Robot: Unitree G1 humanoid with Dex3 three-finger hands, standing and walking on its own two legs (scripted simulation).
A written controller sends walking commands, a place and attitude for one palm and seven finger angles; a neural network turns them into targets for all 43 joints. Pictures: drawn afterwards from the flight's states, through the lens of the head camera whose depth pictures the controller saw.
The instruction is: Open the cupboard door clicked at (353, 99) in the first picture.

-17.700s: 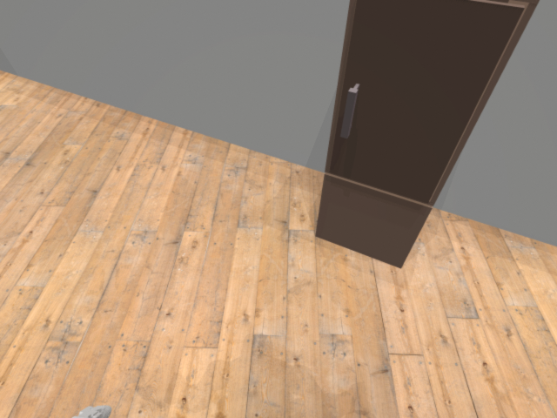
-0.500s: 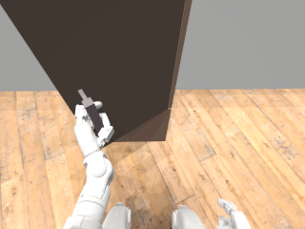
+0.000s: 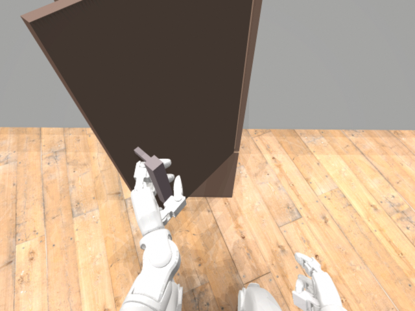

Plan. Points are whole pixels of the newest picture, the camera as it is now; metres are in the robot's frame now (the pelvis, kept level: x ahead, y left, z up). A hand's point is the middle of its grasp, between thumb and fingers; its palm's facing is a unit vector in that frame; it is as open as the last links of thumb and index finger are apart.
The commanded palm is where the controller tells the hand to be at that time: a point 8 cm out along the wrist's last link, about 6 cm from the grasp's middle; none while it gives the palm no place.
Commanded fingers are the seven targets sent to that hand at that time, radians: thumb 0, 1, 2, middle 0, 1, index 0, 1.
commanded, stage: open thumb and fingers to let go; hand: left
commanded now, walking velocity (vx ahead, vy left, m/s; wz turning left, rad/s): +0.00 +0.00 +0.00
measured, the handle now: (154, 177) +0.36 +0.12 +0.03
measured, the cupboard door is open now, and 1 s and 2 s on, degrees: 49 51 51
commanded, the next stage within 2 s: slide the hand sideways off the handle in 0.62 s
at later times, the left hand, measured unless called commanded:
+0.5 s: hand (175, 194) +0.33 +0.08 +0.03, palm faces +0.36 -0.93 -0.01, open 14.3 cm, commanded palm +0.28 +0.13 +0.02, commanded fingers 0.00 -0.50 0.30 -0.18 -0.50 -0.18 -0.50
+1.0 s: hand (168, 217) +0.28 +0.08 +0.03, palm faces -0.10 -0.99 +0.04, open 16.2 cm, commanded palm +0.26 +0.14 +0.02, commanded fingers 0.00 -0.50 0.30 -0.15 -0.30 -0.15 -0.30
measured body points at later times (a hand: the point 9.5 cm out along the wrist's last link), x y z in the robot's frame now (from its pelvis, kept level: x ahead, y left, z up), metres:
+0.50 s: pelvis +0.00 +0.01 +0.00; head +0.08 +0.00 +0.44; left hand +0.30 +0.13 +0.03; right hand +0.15 -0.21 -0.12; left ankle +0.03 +0.16 -0.64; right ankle +0.01 -0.09 -0.64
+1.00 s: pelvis -0.01 +0.03 -0.01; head +0.07 +0.02 +0.44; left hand +0.28 +0.14 +0.03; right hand +0.15 -0.20 -0.11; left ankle +0.03 +0.16 -0.64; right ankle +0.01 -0.09 -0.64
